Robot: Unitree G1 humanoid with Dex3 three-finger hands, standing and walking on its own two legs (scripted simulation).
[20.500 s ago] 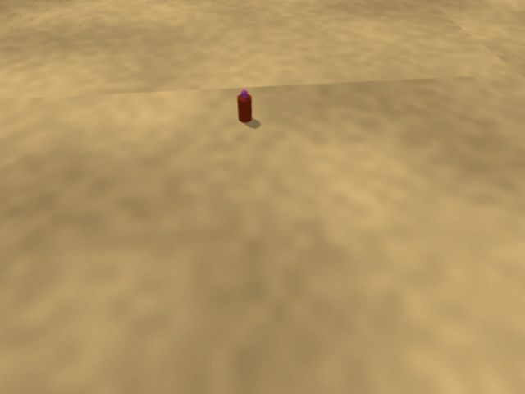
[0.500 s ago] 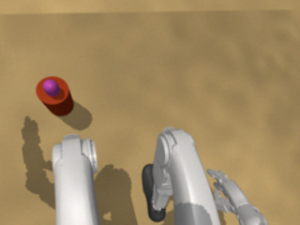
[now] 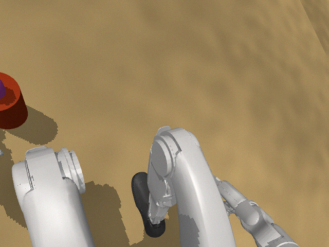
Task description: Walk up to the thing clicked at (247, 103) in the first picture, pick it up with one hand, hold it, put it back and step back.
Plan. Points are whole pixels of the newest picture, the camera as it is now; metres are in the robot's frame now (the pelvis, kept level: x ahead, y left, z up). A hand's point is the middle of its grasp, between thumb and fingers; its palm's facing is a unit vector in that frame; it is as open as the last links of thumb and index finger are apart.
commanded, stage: close in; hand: left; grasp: from the side
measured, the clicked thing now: (0, 100) +0.46 +0.26 -0.19
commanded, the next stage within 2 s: rest palm in 0.40 s
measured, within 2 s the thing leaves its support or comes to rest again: leaves its support in 1.66 s
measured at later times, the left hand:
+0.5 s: hand out of the picture +0.43 +0.27 -0.16, palm faces +0.22 -0.97 +0.03, open 17.5 cm
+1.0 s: hand out of the picture +0.44 +0.27 -0.17, palm faces +0.24 -0.97 -0.02, open 11.8 cm
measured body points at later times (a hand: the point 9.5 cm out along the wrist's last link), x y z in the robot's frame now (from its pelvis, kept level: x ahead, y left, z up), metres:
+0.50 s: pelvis -0.01 +0.01 -0.01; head +0.22 +0.17 +0.34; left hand +0.41 +0.32 -0.16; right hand +0.14 -0.25 -0.04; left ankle +0.08 +0.13 -0.26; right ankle +0.13 -0.12 -0.26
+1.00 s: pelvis +0.00 +0.01 -0.01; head +0.23 +0.17 +0.33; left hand +0.42 +0.32 -0.17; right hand +0.15 -0.25 -0.04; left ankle +0.08 +0.13 -0.26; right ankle +0.13 -0.12 -0.26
